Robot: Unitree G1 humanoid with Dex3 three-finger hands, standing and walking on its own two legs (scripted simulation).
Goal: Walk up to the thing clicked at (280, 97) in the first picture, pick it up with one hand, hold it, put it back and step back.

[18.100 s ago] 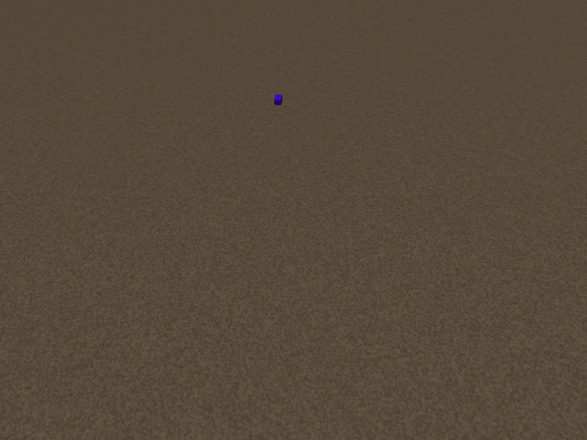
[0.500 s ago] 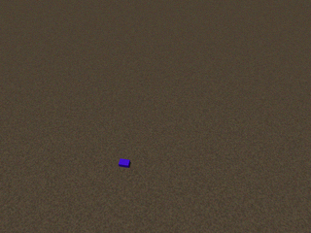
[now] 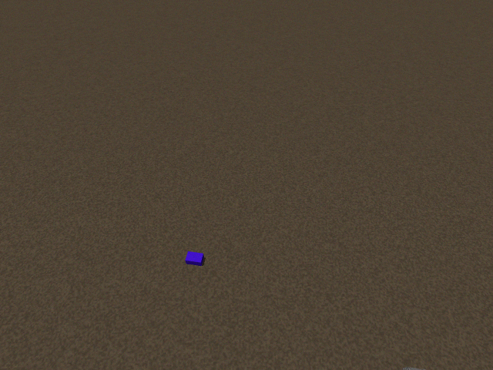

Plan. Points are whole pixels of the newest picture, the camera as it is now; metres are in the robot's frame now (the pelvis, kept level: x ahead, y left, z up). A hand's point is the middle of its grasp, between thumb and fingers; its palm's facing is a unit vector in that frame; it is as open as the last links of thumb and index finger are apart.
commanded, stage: stand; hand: left
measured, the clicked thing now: (194, 258) +0.72 +0.23 -0.76
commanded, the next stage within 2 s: walk up in 0.90 s
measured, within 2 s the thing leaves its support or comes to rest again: neither
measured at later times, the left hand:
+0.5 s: hand out of the picture +0.05 +0.25 -0.15, palm faces -0.03 -0.94 -0.34, open 7.4 cm
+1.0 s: hand out of the picture +0.06 +0.25 -0.15, palm faces -0.02 -0.94 -0.34, open 7.4 cm
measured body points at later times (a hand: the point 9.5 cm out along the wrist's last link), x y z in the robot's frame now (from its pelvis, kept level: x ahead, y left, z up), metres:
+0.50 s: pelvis -0.02 -0.01 +0.00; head -0.02 -0.01 +0.45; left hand +0.05 +0.30 -0.13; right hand +0.05 -0.31 -0.13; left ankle +0.00 +0.13 -0.75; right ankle -0.02 -0.13 -0.75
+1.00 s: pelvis +0.00 -0.01 +0.00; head +0.00 -0.01 +0.45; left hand +0.06 +0.30 -0.13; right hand +0.05 -0.32 -0.13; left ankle +0.00 +0.13 -0.74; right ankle -0.02 -0.13 -0.74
